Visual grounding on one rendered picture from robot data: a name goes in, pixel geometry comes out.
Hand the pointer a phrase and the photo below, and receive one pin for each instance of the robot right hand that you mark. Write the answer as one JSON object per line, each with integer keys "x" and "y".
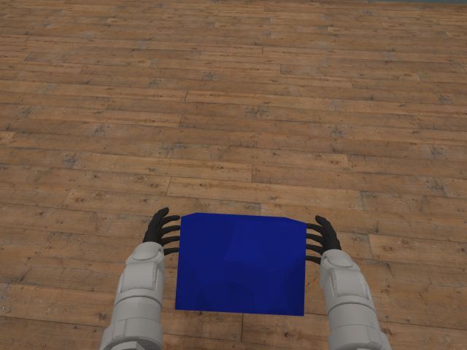
{"x": 328, "y": 239}

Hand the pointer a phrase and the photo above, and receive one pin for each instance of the robot left forearm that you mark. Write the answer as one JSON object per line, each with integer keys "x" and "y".
{"x": 136, "y": 317}

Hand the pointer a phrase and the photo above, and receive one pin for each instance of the robot left hand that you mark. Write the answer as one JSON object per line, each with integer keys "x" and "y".
{"x": 155, "y": 231}

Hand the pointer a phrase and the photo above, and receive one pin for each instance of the robot right forearm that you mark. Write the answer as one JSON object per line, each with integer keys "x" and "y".
{"x": 350, "y": 309}

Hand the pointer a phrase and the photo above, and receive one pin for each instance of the carton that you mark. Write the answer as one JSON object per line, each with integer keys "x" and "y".
{"x": 241, "y": 264}

